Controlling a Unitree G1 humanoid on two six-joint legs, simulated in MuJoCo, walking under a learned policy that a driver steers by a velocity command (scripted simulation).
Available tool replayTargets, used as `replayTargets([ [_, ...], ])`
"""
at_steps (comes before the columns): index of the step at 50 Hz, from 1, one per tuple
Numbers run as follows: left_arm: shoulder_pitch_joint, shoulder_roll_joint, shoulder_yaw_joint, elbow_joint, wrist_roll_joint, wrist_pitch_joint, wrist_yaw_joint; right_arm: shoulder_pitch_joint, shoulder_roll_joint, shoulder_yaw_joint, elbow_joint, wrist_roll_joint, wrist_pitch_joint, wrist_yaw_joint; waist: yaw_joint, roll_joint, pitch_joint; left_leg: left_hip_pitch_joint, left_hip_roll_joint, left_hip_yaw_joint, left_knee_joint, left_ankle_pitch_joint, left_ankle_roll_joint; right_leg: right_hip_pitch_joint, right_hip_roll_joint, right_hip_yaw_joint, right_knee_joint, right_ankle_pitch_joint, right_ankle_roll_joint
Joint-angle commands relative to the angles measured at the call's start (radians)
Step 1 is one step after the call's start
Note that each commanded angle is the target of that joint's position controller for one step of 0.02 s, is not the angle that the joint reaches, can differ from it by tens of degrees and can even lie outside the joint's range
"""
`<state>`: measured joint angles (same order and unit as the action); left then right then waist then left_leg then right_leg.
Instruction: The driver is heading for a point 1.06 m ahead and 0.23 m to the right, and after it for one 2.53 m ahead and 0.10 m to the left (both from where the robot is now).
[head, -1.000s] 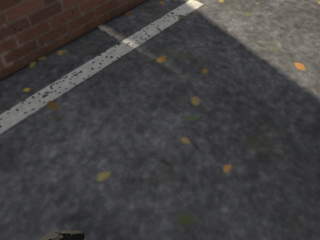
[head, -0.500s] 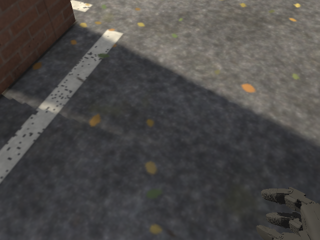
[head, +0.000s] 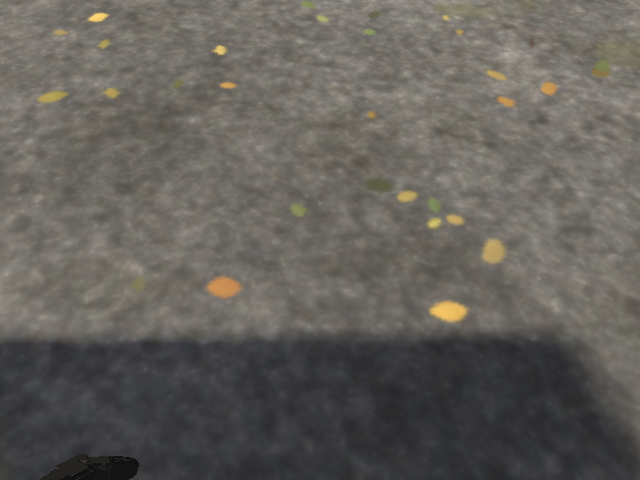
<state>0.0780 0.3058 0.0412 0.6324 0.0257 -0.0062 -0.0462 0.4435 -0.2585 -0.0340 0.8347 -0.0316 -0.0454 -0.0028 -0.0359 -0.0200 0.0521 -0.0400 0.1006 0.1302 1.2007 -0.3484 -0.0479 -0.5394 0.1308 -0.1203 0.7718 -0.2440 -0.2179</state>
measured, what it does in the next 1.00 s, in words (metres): walks ahead: left foot, then right foot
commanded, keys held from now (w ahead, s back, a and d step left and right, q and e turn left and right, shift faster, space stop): w+shift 0.88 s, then w+e+shift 0.06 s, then e+shift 0.06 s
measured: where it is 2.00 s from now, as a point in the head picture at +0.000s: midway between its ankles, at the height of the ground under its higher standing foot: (379, 166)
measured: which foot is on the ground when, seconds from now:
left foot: up 0.00-0.36, down 0.38-0.86, up 0.88-1.00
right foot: down 0.00-0.38, up 0.40-0.82, down 0.84-1.00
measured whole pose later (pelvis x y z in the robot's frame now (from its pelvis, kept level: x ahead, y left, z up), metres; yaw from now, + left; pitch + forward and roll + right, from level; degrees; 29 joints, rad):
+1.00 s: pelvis +0.94 -0.10 +0.04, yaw -13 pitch +1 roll +0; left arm 0.32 0.30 0.04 0.88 0.02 -0.07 -0.01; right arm 0.24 -0.29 -0.02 0.79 -0.04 -0.08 0.01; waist 0.01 0.02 0.04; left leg -0.43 0.06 -0.03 1.25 -0.31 0.05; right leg -0.30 0.09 -0.04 0.49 -0.20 -0.09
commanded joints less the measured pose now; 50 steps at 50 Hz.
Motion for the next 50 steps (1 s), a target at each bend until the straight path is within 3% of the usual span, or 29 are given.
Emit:
replayTargets([
  [1, 0.311, 0.235, 0.093, 0.04, 0.004, 0.004, 0.047, -0.16, -0.157, -0.019, -0.235, 0.014, -0.068, 0.002, 0.128, 0.053, -0.189, -0.841, -0.024, -0.186, 0.355, -0.002, 0.025, 0.819, -0.394, 0.835, -0.513, -0.073, -0.221],
  [2, 0.291, 0.185, 0.077, 0.064, 0.0, -0.017, 0.053, -0.167, -0.142, -0.011, -0.223, 0.002, -0.064, -0.001, 0.07, 0.119, -0.089, -0.767, 0.023, -0.183, 0.232, 0.011, 0.025, 0.632, -0.35, 0.735, -0.522, 0.001, -0.175],
  [3, 0.246, 0.16, 0.065, 0.059, 0.004, -0.039, 0.062, -0.155, -0.129, -0.004, -0.209, -0.02, -0.047, 0.0, 0.027, 0.137, -0.059, -0.682, 0.045, -0.185, 0.171, -0.005, 0.022, 0.499, -0.304, 0.647, -0.519, 0.067, -0.147],
  [5, 0.234, 0.103, 0.036, 0.073, -0.008, -0.07, 0.06, -0.106, -0.111, 0.003, -0.19, -0.04, -0.006, 0.012, -0.022, 0.101, -0.03, -0.58, 0.072, -0.18, 0.053, -0.036, 0.004, 0.323, -0.254, 0.551, -0.558, 0.134, -0.136],
  [10, 0.312, 0.106, 0.037, 0.126, -0.025, -0.106, 0.033, -0.377, -0.061, 0.029, -0.274, -0.011, -0.008, 0.041, 0.058, 0.04, 0.065, -0.545, 0.051, -0.095, -0.399, 0.356, 0.028, 0.252, -0.138, 0.341, -0.659, 0.334, -0.057],
  [12, 0.359, 0.113, 0.037, 0.15, -0.041, -0.116, 0.027, -0.43, -0.059, 0.03, -0.277, 0.004, -0.012, 0.048, 0.094, 0.035, 0.055, -0.467, 0.005, -0.062, -0.524, 0.522, 0.061, 0.305, -0.16, 0.324, -0.703, 0.457, -0.023],
  [15, 0.389, 0.148, 0.039, 0.185, -0.032, -0.119, 0.037, -0.475, -0.089, 0.019, -0.284, 0.007, -0.015, 0.041, 0.107, 0.01, 0.036, -0.447, -0.057, -0.041, -0.64, 0.514, 0.11, 0.516, -0.203, 0.301, -0.658, 0.743, 0.012],
  [17, 0.388, 0.194, 0.046, 0.199, -0.014, -0.113, 0.05, -0.387, -0.137, -0.004, -0.264, 0.002, -0.017, 0.027, 0.048, -0.048, -0.055, -0.341, -0.129, -0.034, -0.65, 0.361, 0.137, 0.642, -0.241, 0.294, -0.482, 1.095, 0.042],
  [18, 0.374, 0.215, 0.05, 0.204, 0.005, -0.102, 0.056, -0.247, -0.173, -0.022, -0.226, 0.008, -0.017, 0.014, -0.024, -0.071, -0.134, -0.216, -0.154, -0.051, -0.638, 0.268, 0.153, 0.662, -0.254, 0.293, -0.31, 1.196, 0.054],
  [19, 0.313, 0.22, 0.052, 0.199, 0.019, -0.089, 0.062, -0.033, -0.198, -0.038, -0.164, 0.01, -0.014, -0.002, -0.149, -0.063, -0.215, -0.007, -0.135, -0.058, -0.664, 0.218, 0.168, 0.574, -0.235, 0.262, -0.054, 1.132, 0.063],
  [20, 0.286, 0.151, 0.033, 0.18, 0.028, -0.092, 0.063, 0.173, -0.264, -0.062, -0.12, -0.008, -0.009, -0.024, -0.229, 0.005, -0.321, 0.247, 0.016, -0.21, -0.594, -0.007, 0.194, 0.367, -0.179, 0.229, 0.311, 0.846, 0.067],
  [21, 0.443, -0.002, -0.002, 0.138, -0.036, -0.1, 0.041, 0.136, -0.351, -0.086, -0.109, -0.04, -0.014, -0.012, -0.071, 0.386, -0.425, 0.482, 0.295, -0.827, -0.768, -0.263, 0.354, -0.038, 0.028, 0.215, 0.712, -0.144, 0.123],
  [22, 0.338, 0.076, -0.003, 0.141, -0.011, -0.109, 0.049, 0.066, -0.244, -0.071, -0.121, -0.015, -0.012, 0.012, -0.099, 0.219, -0.356, 0.417, 0.257, -0.975, -0.9, -0.293, 0.33, -0.152, -0.017, 0.271, 0.737, -0.16, 0.088],
  [23, 0.248, 0.089, 0.001, 0.123, -0.018, -0.107, 0.048, -0.025, -0.191, -0.062, -0.118, -0.009, -0.019, 0.017, -0.061, 0.114, -0.191, 0.265, 0.24, -0.784, -0.91, -0.227, 0.317, -0.194, -0.087, 0.271, 0.695, -0.056, 0.088],
  [24, 0.194, 0.087, -0.007, 0.112, -0.005, -0.104, 0.04, -0.05, -0.145, -0.053, -0.105, -0.01, -0.023, 0.022, -0.046, 0.0, -0.126, 0.134, 0.206, -0.676, -0.93, -0.127, 0.306, -0.169, -0.12, 0.252, 0.637, -0.029, 0.091],
  [27, 0.176, 0.024, -0.026, 0.082, 0.019, -0.071, 0.012, -0.041, -0.089, -0.028, -0.044, -0.004, -0.042, 0.018, 0.041, 0.046, -0.023, -0.103, 0.129, -0.493, -1.018, -0.067, 0.269, -0.124, -0.173, 0.251, 0.53, -0.059, 0.114],
  [31, -0.011, 0.021, -0.048, -0.008, 0.024, -0.063, -0.006, -0.022, -0.128, -0.033, -0.012, 0.019, -0.074, 0.025, 0.056, 0.067, 0.095, -0.203, 0.073, -0.304, -1.166, 0.102, 0.263, -0.214, -0.244, 0.167, 0.253, 0.111, 0.156],
  [33, -0.092, 0.011, -0.059, -0.031, 0.013, -0.072, -0.021, -0.022, -0.135, -0.036, -0.011, 0.031, -0.085, 0.031, 0.044, 0.047, 0.104, -0.252, 0.018, -0.185, -1.203, 0.27, 0.23, -0.079, -0.238, 0.106, 0.014, 0.284, 0.153],
  [36, -0.153, 0.007, -0.061, -0.035, 0.002, -0.074, -0.027, 0.033, -0.179, -0.043, 0.015, 0.045, -0.096, 0.032, 0.022, 0.045, 0.099, -0.149, 0.056, -0.133, -1.266, 0.52, 0.218, 0.046, -0.202, 0.052, -0.14, 0.424, 0.123],
  [39, -0.127, 0.045, -0.044, -0.025, 0.016, -0.077, -0.006, 0.062, -0.227, -0.047, 0.043, 0.03, -0.081, 0.018, 0.045, 0.106, 0.015, 0.104, 0.09, -0.086, -1.071, 1.066, 0.188, 0.088, -0.12, 0.004, -0.2, 0.279, 0.086],
  [41, 0.161, 0.109, -0.01, 0.063, 0.016, -0.073, 0.017, 0.049, -0.263, -0.054, 0.055, 0.003, -0.047, -0.006, 0.182, 0.159, -0.166, 0.124, 0.099, -0.059, -0.679, 1.254, 0.156, 0.385, -0.051, 0.008, -0.199, 0.114, 0.057],
  [42, 0.371, 0.161, 0.016, 0.126, 0.023, -0.071, 0.032, 0.023, -0.243, -0.049, 0.041, -0.003, -0.037, -0.013, 0.28, 0.136, -0.265, -0.034, 0.064, -0.055, -0.368, 1.079, 0.146, 0.636, -0.115, 0.076, -0.189, 0.059, 0.038],
  [43, 0.463, 0.26, 0.045, 0.146, 0.044, -0.071, 0.051, 0.07, -0.104, -0.02, -0.006, 0.007, -0.041, 0.001, 0.225, -0.104, -0.394, -0.322, -0.046, -0.07, 0.035, 0.385, 0.142, 0.889, -0.383, 0.425, -0.207, -0.236, 0.007],
  [44, 0.437, 0.295, 0.06, 0.142, 0.035, -0.064, 0.045, 0.154, -0.066, -0.008, -0.039, 0.051, -0.056, 0.017, 0.144, -0.314, -0.552, -0.581, -0.184, -0.205, 0.31, -0.125, 0.128, 1.029, -0.543, 0.976, -0.441, -0.377, -0.096],
  [45, 0.351, 0.223, 0.057, 0.147, 0.017, -0.065, 0.038, -0.008, -0.136, -0.018, -0.062, 0.035, -0.059, 0.007, 0.15, -0.138, -0.379, -0.714, -0.103, -0.227, 0.318, -0.033, 0.151, 0.948, -0.458, 0.881, -0.479, -0.308, -0.07],
  [46, 0.315, 0.166, 0.046, 0.169, 0.0, -0.074, 0.037, -0.112, -0.133, -0.013, -0.087, 0.025, -0.066, 0.008, 0.135, -0.041, -0.214, -0.733, -0.057, -0.2, 0.234, 0.055, 0.144, 0.776, -0.413, 0.698, -0.475, -0.132, -0.059],
  [47, 0.294, 0.132, 0.041, 0.184, 0.0, -0.08, 0.035, -0.147, -0.112, -0.004, -0.098, 0.009, -0.065, 0.012, 0.096, 0.016, -0.142, -0.688, -0.022, -0.194, 0.148, 0.069, 0.134, 0.638, -0.362, 0.605, -0.493, -0.03, -0.041],
  [49, 0.27, 0.056, 0.015, 0.207, -0.01, -0.088, 0.045, -0.13, -0.078, 0.008, -0.108, -0.021, -0.037, 0.021, 0.005, -0.002, -0.051, -0.573, 0.001, -0.179, 0.049, 0.04, 0.083, 0.417, -0.304, 0.487, -0.513, 0.353, -0.042],
  [50, 0.283, 0.051, 0.014, 0.217, -0.018, -0.094, 0.046, -0.142, -0.07, 0.011, -0.119, -0.024, -0.026, 0.024, -0.01, -0.004, -0.031, -0.56, 0.002, -0.169, -0.008, 0.009, 0.055, 0.385, -0.297, 0.451, -0.52, 0.532, -0.054],
])
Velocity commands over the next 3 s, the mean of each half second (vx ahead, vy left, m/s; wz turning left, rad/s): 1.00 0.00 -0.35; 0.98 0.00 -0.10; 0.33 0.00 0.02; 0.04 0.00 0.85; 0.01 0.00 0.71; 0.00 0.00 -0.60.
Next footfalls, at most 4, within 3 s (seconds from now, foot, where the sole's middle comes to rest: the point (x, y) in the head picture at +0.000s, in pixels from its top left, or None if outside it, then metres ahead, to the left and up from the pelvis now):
0.38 left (268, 413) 0.59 0.11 -0.73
0.84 right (386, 254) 0.99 -0.17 -0.73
1.24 left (351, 144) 1.40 -0.11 -0.73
1.70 right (418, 145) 1.39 -0.31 -0.73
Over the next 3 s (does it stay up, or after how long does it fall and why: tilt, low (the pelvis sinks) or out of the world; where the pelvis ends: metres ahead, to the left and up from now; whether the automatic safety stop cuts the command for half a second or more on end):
stays up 1.30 -0.13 0.04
